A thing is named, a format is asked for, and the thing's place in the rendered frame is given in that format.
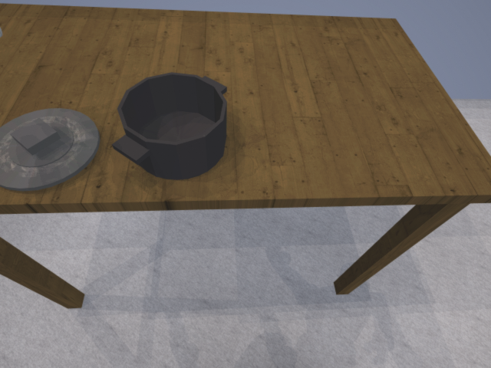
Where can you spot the lid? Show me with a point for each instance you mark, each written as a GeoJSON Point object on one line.
{"type": "Point", "coordinates": [78, 144]}

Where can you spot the table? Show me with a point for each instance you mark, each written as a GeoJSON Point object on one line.
{"type": "Point", "coordinates": [322, 111]}

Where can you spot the pot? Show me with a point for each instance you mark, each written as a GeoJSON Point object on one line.
{"type": "Point", "coordinates": [175, 125]}

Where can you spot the knob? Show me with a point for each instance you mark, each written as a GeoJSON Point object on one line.
{"type": "Point", "coordinates": [35, 136]}

